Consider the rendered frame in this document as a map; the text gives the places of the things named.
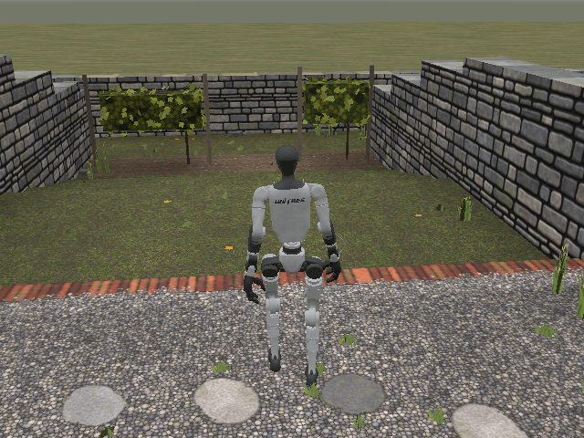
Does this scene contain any right robot hand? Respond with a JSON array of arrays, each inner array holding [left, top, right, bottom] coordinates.
[[322, 260, 341, 283]]

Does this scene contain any left robot hand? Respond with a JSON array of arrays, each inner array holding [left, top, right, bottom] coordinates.
[[244, 275, 266, 304]]

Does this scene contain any robot left forearm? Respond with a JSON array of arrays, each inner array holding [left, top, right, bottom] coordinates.
[[245, 225, 262, 276]]

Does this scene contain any robot right forearm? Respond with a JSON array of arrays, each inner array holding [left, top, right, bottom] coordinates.
[[322, 220, 339, 262]]

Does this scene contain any right robot shin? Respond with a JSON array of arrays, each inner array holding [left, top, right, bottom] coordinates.
[[306, 311, 319, 375]]

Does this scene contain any right robot upper arm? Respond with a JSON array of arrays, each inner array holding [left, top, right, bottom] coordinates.
[[308, 183, 331, 234]]

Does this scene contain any humanoid robot head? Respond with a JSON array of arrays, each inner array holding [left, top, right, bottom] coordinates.
[[273, 145, 305, 190]]

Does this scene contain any left robot upper arm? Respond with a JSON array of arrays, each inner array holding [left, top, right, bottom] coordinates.
[[252, 185, 270, 239]]

